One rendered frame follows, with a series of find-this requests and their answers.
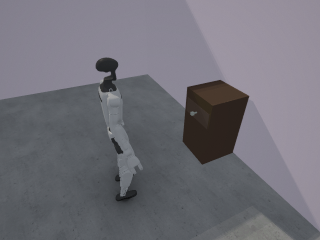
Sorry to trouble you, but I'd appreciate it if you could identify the drawer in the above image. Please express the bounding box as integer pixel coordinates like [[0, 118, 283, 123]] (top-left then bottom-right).
[[186, 97, 210, 129]]

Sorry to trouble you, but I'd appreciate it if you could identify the right robot upper arm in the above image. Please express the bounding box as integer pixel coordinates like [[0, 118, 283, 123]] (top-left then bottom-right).
[[107, 93, 122, 134]]

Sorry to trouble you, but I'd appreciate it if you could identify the cabinet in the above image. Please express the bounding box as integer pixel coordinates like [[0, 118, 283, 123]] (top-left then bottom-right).
[[182, 80, 249, 165]]

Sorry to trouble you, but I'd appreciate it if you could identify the right robot foot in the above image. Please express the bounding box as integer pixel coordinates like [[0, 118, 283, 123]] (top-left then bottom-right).
[[115, 190, 137, 202]]

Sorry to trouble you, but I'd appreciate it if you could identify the right robot forearm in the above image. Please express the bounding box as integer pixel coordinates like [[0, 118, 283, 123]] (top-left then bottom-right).
[[113, 126, 134, 159]]

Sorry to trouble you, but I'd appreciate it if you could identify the robot left thigh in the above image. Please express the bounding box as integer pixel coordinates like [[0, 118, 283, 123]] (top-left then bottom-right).
[[117, 124, 130, 159]]

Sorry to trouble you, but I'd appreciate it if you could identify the right robot hand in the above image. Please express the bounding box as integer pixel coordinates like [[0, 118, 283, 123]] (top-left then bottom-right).
[[127, 155, 143, 175]]

